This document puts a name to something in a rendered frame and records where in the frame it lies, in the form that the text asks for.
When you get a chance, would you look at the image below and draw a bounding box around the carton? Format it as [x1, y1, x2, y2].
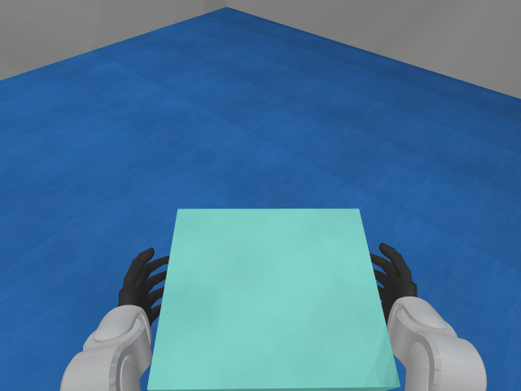
[147, 209, 401, 391]

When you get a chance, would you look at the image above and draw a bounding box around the left robot forearm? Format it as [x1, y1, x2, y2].
[60, 305, 152, 391]

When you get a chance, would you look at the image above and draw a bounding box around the robot left hand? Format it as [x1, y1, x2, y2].
[117, 248, 169, 326]

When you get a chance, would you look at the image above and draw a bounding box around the robot right hand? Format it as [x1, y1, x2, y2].
[370, 243, 418, 325]

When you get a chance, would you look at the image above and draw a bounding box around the right robot forearm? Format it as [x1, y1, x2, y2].
[387, 297, 487, 391]

